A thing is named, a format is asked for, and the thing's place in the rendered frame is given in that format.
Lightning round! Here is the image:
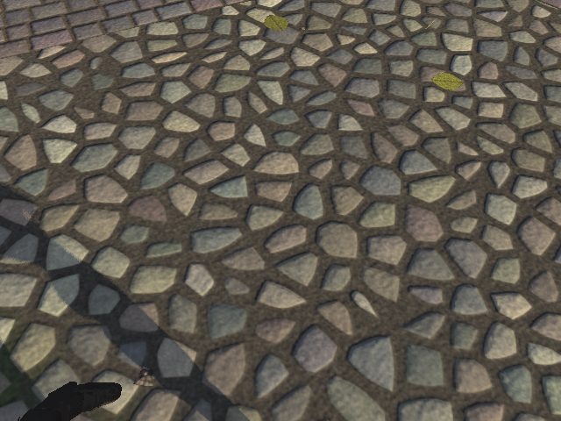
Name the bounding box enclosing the robot left hand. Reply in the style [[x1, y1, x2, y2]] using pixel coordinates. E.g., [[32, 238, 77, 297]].
[[18, 382, 122, 421]]

